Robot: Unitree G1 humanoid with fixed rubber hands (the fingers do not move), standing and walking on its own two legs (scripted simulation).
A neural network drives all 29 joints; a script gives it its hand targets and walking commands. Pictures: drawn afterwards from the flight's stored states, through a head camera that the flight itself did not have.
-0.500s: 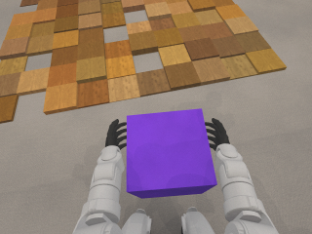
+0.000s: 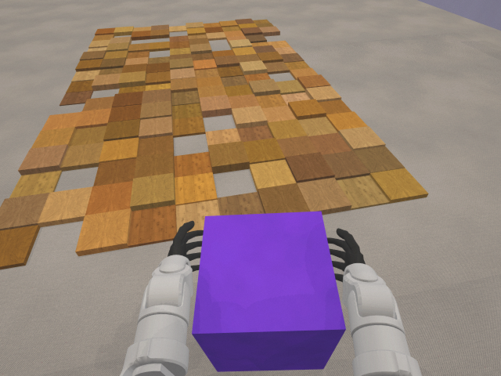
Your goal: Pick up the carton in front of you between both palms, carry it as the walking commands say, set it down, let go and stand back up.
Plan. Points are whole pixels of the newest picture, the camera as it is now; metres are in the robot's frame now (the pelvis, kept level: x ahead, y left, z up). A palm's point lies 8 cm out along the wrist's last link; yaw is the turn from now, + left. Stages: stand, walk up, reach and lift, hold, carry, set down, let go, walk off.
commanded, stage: reach and lift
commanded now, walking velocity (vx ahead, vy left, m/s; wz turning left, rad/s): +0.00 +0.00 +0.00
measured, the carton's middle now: (266, 295) +0.29 -0.01 -0.06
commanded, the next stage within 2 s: hold in 0.96 s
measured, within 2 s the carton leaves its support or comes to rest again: neither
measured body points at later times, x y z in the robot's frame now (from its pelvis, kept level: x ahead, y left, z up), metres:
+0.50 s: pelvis -0.01 -0.01 +0.00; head -0.03 -0.01 +0.45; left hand +0.31 +0.15 +0.03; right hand +0.31 -0.16 +0.02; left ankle +0.01 +0.12 -0.74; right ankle +0.03 -0.13 -0.74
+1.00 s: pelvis +0.01 +0.00 +0.01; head -0.03 +0.00 +0.46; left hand +0.31 +0.15 +0.04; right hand +0.30 -0.15 +0.04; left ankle +0.01 +0.12 -0.74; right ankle +0.03 -0.13 -0.74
